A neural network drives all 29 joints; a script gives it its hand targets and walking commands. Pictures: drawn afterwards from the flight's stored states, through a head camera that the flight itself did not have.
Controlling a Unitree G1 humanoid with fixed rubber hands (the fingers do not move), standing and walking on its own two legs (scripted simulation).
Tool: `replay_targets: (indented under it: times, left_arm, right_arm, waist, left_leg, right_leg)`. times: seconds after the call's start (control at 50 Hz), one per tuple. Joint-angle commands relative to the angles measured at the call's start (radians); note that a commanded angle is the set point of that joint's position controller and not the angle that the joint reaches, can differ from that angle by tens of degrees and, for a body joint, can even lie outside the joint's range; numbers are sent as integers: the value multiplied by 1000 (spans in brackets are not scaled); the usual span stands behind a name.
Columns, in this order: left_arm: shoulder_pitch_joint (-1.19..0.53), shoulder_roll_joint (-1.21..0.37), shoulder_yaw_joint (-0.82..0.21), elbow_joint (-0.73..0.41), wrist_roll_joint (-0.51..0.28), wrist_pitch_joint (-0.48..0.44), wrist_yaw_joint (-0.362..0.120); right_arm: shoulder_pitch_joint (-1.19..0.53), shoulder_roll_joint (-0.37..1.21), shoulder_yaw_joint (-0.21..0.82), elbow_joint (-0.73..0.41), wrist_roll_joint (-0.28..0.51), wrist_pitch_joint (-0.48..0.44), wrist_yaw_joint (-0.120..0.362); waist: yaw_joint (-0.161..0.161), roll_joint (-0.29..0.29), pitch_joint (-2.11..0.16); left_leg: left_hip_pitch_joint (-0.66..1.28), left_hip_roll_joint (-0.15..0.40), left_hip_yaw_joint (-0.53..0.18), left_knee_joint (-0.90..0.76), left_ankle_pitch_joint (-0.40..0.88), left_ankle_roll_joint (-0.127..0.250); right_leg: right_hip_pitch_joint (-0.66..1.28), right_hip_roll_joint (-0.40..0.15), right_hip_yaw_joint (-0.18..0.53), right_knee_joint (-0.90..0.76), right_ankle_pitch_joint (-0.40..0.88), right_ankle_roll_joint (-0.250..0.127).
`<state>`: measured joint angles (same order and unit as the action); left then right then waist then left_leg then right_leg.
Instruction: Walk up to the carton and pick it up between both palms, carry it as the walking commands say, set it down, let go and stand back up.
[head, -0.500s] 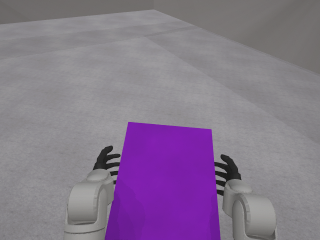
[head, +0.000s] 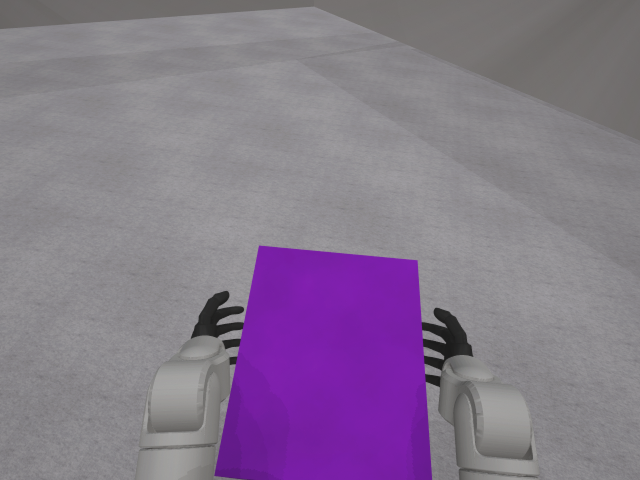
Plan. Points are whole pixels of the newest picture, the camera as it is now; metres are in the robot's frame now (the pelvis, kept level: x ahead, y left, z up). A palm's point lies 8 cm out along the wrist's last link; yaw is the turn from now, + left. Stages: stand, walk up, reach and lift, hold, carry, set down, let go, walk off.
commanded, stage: carry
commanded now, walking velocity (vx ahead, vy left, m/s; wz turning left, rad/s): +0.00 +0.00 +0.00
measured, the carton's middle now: (326, 374) +0.30 +0.00 -0.01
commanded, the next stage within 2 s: none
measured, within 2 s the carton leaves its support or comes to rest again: neither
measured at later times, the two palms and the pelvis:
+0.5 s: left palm (168, 469) +0.15 +0.16 +0.06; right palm out of the picture +0.15 -0.14 +0.05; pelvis -0.11 +0.01 +0.01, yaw +2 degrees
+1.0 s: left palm out of the picture +0.05 +0.15 +0.05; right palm out of the picture +0.03 -0.14 +0.05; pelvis -0.22 +0.01 +0.00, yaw -1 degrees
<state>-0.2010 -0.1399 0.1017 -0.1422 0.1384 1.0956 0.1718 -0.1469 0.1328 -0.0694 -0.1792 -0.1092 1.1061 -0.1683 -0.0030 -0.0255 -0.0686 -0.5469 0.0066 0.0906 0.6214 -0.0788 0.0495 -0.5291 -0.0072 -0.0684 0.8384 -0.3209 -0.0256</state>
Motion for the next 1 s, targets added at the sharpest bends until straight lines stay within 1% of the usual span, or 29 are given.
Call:
replay_targets:
  times: [0.0,0.02,0.04,0.08,0.1,0.12,0.14,0.16,0.22,0.26,0.3,0.34,0.36,0.38,0.4,0.42,0.44,0.46,0.5,0.56,0.58,0.6,0.66,0.72,0.78,0.84,0.9,0.92,0.98]
  left_arm:
    - [-507,-1057,-689,-469,-457,-75,-221]
    - [-429,-1040,-678,-435,-457,-33,-202]
    - [-388,-871,-529,-181,-352,-37,-195]
    - [-396,-979,-641,-355,-426,-34,-203]
    - [-407,-954,-627,-325,-409,-18,-205]
    - [-362,-837,-504,-52,-298,-30,-218]
    - [-438,-954,-629,-283,-372,-39,-220]
    - [-432,-941,-600,-216,-349,-47,-224]
    - [-453,-954,-602,-251,-342,-59,-214]
    - [-430,-754,-393,146,-190,-152,-242]
    - [-432,-871,-501,11,-269,-218,-265]
    - [-511,-1009,-655,-369,-428,-191,-229]
    - [-427,-965,-619,-270,-387,-157,-217]
    - [-394,-947,-632,-340,-405,-140,-205]
    - [-316,-850,-515,-37,-298,-137,-217]
    - [-305,-825,-478,33,-262,-155,-229]
    - [-335,-786,-452,87,-230,-195,-247]
    - [-379,-859,-521,-65,-282,-222,-256]
    - [-445,-843,-509,-38,-256,-263,-260]
    - [-438,-934,-647,-308,-351,-238,-231]
    - [-398,-907,-633,-249,-327,-214,-228]
    - [-341,-780,-518,-17,-235,-220,-233]
    - [-360,-842,-577,-62,-287,-259,-266]
    - [-346,-863,-586,-73,-289,-251,-266]
    - [-386,-814,-528,-10,-261,-296,-276]
    - [-413,-840,-561,-25,-257,-320,-282]
    - [-355,-919,-643,-199,-303,-258,-256]
    - [-345,-896,-646,-205,-296,-239,-249]
    - [-281,-791,-530,88,-214,-259,-282]
  right_arm:
    - [-629,999,650,-477,421,-87,219]
    - [-543,1001,644,-444,421,-48,198]
    - [-437,848,493,-166,305,-42,195]
    - [-464,917,593,-367,362,-42,203]
    - [-464,913,573,-314,347,-30,203]
    - [-441,788,448,-63,245,-50,220]
    - [-494,903,559,-273,323,-60,230]
    - [-515,895,546,-239,310,-72,236]
    - [-544,889,536,-247,329,-80,237]
    - [-499,698,330,157,170,-164,262]
    - [-537,807,453,-7,232,-236,273]
    - [-629,949,622,-393,392,-211,234]
    - [-545,916,590,-295,352,-176,219]
    - [-437,922,609,-317,354,-141,206]
    - [-407,776,489,-85,240,-145,217]
    - [-458,728,463,-61,215,-170,230]
    - [-428,717,421,56,171,-210,252]
    - [-505,783,496,-109,243,-243,264]
    - [-539,772,470,-58,223,-285,280]
    - [-493,873,590,-280,321,-257,260]
    - [-461,847,578,-242,311,-237,253]
    - [-367,743,454,30,205,-237,256]
    - [-444,780,513,-87,222,-286,264]
    - [-428,806,548,-110,234,-265,269]
    - [-466,758,509,-52,212,-312,286]
    - [-489,778,520,-72,220,-348,300]
    - [-476,848,618,-242,307,-282,283]
    - [-417,840,609,-213,300,-255,279]
    - [-420,724,500,21,194,-274,289]
  waist:
    - [32,94,-282]
    - [21,37,-317]
    - [12,-160,-310]
    - [-13,-192,-318]
    - [-16,-148,-305]
    - [-17,-130,-295]
    - [-22,-84,-284]
    - [-18,-52,-286]
    - [2,304,-252]
    - [16,200,-279]
    - [26,145,-314]
    - [24,138,-339]
    - [15,62,-362]
    - [12,-153,-342]
    - [1,-205,-322]
    - [-9,-200,-295]
    - [-13,-165,-285]
    - [-12,-138,-270]
    - [-17,-64,-247]
    - [0,242,-306]
    - [5,266,-368]
    - [9,206,-369]
    - [20,101,-339]
    - [7,-22,-299]
    - [-10,-187,-322]
    - [-18,-95,-289]
    - [9,274,-304]
    - [18,298,-312]
    - [33,147,-319]
  left_leg:
    - [-26,167,-158,-301,-608,12]
    - [82,111,-87,-172,-508,13]
    - [147,30,-37,22,-404,-20]
    - [370,-9,-28,245,-266,-36]
    - [419,-25,-12,289,-260,-24]
    - [435,-20,-10,270,-254,-16]
    - [427,-1,-22,172,-244,-15]
    - [391,10,-53,44,-288,-11]
    - [26,259,-452,-460,-829,81]
    - [-111,305,-359,-513,-777,97]
    - [-65,249,-238,-444,-663,42]
    - [83,189,-138,-323,-562,5]
    - [154,165,-105,-203,-506,15]
    - [164,78,-45,-64,-377,-27]
    - [258,27,-7,115,-264,-42]
    - [327,10,-19,191,-228,-48]
    - [366,-3,-5,239,-215,-52]
    - [393,-5,-8,264,-214,-48]
    - [381,16,-19,84,-222,-25]
    - [249,236,-388,-352,-624,65]
    - [153,295,-408,-434,-719,98]
    - [71,308,-364,-447,-701,102]
    - [36,219,-172,-364,-575,34]
    - [145,118,-85,-230,-511,-12]
    - [365,-10,34,162,-305,-38]
    - [390,7,-7,129,-274,-20]
    - [113,264,-432,-420,-807,74]
    - [-39,343,-447,-521,-877,119]
    - [-145,274,-174,-479,-689,26]
  right_leg:
    - [285,-22,49,-179,-94,-6]
    - [224,-60,110,-345,-214,-14]
    - [64,-174,320,-545,-413,-55]
    - [-163,-236,328,-621,-427,-64]
    - [-217,-225,260,-623,-396,-61]
    - [-210,-209,219,-600,-354,-51]
    - [-157,-181,176,-527,-301,-41]
    - [-87,-145,162,-445,-266,-35]
    - [73,40,17,53,-103,7]
    - [224,37,6,241,-49,1]
    - [278,10,17,114,-74,-11]
    - [245,15,9,-187,-152,-18]
    - [190,-44,110,-363,-241,-23]
    - [73,-184,357,-541,-410,-68]
    - [-47,-235,397,-604,-413,-74]
    - [-162,-233,364,-617,-402,-69]
    - [-192,-217,287,-614,-352,-67]
    - [-205,-207,252,-597,-316,-68]
    - [-123,-161,201,-506,-242,-44]
    - [-41,-18,90,-154,-146,-3]
    - [73,4,55,2,-67,-6]
    - [147,-4,47,46,-36,-9]
    - [243,-36,56,-145,-23,-23]
    - [25,-104,206,-406,-374,-73]
    - [-178,-193,267,-601,-410,-67]
    - [-170,-176,177,-512,-287,-23]
    - [-21,16,24,2,-142,23]
    - [91,34,-6,213,-62,19]
    - [291,18,-3,187,-72,-20]
